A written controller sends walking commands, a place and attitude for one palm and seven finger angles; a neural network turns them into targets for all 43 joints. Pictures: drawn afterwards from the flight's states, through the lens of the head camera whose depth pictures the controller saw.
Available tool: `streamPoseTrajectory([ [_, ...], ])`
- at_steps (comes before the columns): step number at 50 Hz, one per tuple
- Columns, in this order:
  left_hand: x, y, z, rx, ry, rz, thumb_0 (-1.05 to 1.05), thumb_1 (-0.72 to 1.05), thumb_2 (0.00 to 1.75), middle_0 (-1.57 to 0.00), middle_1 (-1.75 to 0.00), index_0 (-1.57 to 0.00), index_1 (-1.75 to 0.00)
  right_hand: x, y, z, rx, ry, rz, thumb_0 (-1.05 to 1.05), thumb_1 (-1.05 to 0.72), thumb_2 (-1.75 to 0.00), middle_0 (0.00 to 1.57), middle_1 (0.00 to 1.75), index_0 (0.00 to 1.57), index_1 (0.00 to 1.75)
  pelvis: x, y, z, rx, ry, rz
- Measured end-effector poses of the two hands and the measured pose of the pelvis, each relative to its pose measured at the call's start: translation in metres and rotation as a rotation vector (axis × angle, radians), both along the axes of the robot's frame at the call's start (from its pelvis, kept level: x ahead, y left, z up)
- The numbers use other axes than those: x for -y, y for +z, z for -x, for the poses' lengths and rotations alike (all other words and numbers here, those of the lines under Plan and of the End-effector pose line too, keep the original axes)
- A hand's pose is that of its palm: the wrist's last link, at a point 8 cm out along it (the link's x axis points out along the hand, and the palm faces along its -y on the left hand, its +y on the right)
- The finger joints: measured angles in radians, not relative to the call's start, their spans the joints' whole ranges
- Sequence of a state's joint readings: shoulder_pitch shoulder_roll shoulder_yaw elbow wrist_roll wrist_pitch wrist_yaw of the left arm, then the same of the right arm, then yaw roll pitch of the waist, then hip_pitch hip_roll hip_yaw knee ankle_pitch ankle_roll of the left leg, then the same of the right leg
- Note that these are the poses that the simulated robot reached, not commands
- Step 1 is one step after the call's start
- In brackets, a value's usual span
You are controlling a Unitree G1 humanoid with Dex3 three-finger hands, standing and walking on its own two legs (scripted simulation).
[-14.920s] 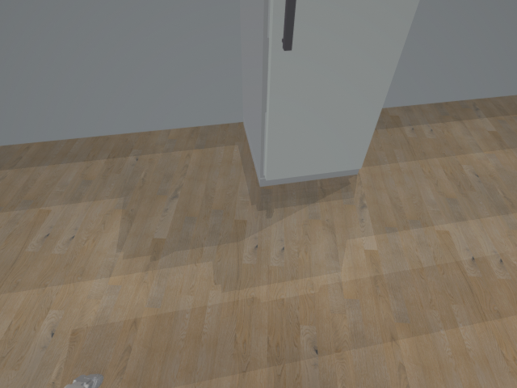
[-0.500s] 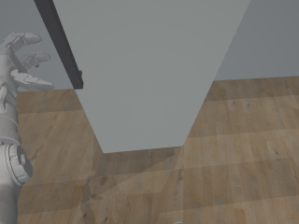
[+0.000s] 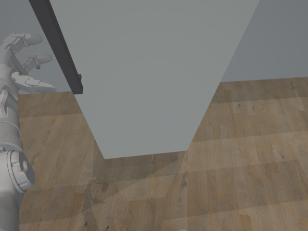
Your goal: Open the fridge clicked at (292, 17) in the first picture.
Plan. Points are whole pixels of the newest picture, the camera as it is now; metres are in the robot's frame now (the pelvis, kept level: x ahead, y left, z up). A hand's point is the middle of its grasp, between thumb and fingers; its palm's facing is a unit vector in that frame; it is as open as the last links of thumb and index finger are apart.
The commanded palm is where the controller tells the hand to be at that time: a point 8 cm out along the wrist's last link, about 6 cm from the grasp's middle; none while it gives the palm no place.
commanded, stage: move the hooked fingers beside the handle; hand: left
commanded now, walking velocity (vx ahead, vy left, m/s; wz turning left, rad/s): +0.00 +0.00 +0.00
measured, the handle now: (46, 5) +0.53 +0.22 +0.27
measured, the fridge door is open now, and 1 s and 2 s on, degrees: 0 0 0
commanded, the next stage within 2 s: feel for the door with the fingertips in 0.34 s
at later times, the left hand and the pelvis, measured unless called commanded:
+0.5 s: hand (40, 65) +0.47 +0.26 +0.16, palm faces +0.06 -1.00 +0.00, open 14.0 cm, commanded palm +0.44 +0.30 +0.15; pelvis +0.00 +0.00 +0.00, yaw +0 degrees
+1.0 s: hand (57, 65) +0.47 +0.22 +0.16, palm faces +0.09 -1.00 -0.02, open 14.0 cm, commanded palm +0.45 +0.28 +0.15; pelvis -0.01 -0.01 +0.00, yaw +0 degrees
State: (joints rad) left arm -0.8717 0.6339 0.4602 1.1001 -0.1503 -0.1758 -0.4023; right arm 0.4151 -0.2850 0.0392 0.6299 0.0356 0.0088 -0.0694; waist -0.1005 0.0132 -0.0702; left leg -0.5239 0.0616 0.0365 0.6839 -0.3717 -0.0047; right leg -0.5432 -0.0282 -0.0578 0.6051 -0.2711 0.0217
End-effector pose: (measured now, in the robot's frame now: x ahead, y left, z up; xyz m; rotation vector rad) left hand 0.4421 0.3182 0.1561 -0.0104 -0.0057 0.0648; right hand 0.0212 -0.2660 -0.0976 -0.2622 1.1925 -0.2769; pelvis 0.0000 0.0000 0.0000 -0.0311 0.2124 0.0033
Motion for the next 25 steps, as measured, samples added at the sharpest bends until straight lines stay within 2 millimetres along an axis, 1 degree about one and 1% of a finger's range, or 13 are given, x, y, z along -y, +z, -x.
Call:
streamPoseTrajectory([
  [7, 0.003, 0.001, 0.001, -0.005, 0.006, -0.011, -0.02, -0.5, 0.3, -0.3, -1.2, -0.3, -1.2, -0.001, 0.001, -0.021, 0.059, 0.022, -0.007, 0.01, -0.9, -0.9, 0.2, 0.3, 0.21, 0.3, 0.0, 0.0, -0.001, 0.004, 0.001, -0.001],
  [12, 0.004, -0.003, 0.001, -0.024, 0.007, -0.004, -0.02, -0.5, 0.3, -0.3, -1.2, -0.3, -1.2, -0.001, 0.0, -0.028, 0.069, 0.038, -0.007, 0.01, -0.9, -0.9, 0.2, 0.3, 0.21, 0.3, 0.002, -0.001, 0.0, 0.006, 0.006, -0.002],
  [17, 0.001, -0.003, -0.001, -0.026, 0.02, -0.022, -0.02, -0.5, 0.3, -0.3, -1.2, -0.3, -1.2, 0.003, 0.001, -0.025, 0.059, 0.036, 0.004, 0.01, -0.9, -0.9, 0.2, 0.3, 0.21, 0.3, 0.003, -0.001, 0.001, -0.001, 0.008, -0.001],
  [25, 0.005, 0.0, -0.005, -0.009, -0.003, -0.011, -0.02, -0.5, 0.3, -0.3, -1.2, -0.3, -1.2, 0.007, 0.0, -0.008, 0.008, 0.012, 0.01, 0.01, -0.9, -0.9, 0.2, 0.3, 0.21, 0.3, 0.004, -0.001, 0.0, -0.005, 0.006, -0.001],
])
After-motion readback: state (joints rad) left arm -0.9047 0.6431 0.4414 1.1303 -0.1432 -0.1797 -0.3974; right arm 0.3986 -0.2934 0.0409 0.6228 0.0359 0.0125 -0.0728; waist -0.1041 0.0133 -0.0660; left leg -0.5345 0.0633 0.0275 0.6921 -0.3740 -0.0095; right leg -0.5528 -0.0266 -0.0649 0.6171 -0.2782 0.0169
